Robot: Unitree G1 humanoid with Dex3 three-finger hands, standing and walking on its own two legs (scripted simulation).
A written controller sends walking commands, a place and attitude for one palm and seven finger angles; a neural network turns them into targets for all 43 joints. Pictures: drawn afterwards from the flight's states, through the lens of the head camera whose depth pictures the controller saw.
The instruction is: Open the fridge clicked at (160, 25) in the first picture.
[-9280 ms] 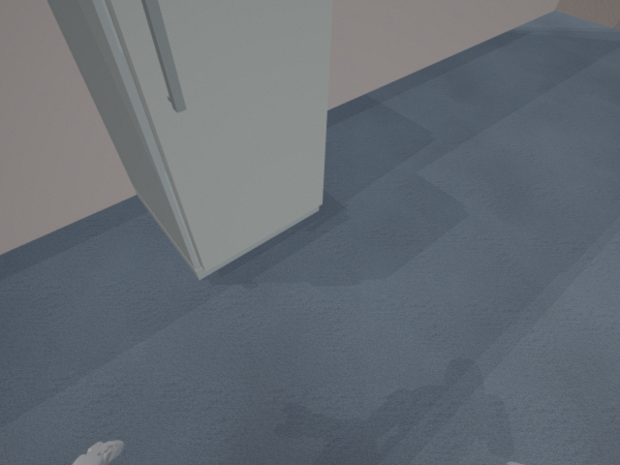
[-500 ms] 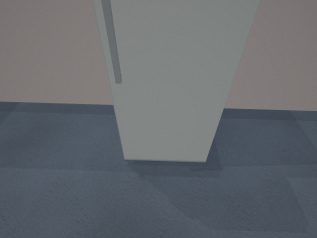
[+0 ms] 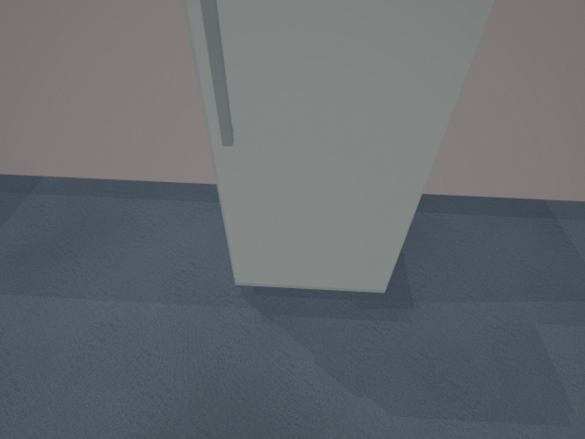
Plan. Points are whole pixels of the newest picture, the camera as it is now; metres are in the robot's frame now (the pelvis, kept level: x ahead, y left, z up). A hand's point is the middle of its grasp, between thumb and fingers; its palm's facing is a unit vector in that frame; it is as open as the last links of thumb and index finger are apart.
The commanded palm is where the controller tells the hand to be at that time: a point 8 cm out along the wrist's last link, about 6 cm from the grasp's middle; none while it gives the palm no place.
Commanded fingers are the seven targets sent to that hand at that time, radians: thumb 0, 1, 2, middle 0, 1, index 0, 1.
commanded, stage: look again from close up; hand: left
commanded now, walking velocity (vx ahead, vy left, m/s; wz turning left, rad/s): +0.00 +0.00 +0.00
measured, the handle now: (218, 51) +0.76 +0.20 +0.20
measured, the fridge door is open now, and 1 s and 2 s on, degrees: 0 0 0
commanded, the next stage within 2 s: shuffle to correct the standing spot in 1.68 s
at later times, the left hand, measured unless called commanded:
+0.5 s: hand out of the picture +0.04 +0.15 -0.17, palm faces +0.01 -0.99 -0.17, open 7.4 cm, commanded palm none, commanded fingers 0.00 0.90 0.90 -0.20 -0.30 -0.20 -0.30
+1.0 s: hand out of the picture +0.08 +0.15 -0.17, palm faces +0.01 -0.98 -0.19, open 7.4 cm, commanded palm none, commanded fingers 0.00 0.90 0.90 -0.20 -0.30 -0.20 -0.30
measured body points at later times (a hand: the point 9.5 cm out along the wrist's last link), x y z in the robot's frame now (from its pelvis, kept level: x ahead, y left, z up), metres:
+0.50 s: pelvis +0.05 -0.01 +0.00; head +0.06 -0.01 +0.45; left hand +0.04 +0.20 -0.16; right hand +0.03 -0.22 -0.16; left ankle +0.07 +0.09 -0.74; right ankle +0.02 -0.12 -0.74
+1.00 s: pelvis +0.08 -0.02 +0.01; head +0.09 -0.02 +0.46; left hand +0.08 +0.20 -0.15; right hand +0.08 -0.24 -0.16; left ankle +0.07 +0.09 -0.74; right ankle +0.02 -0.12 -0.74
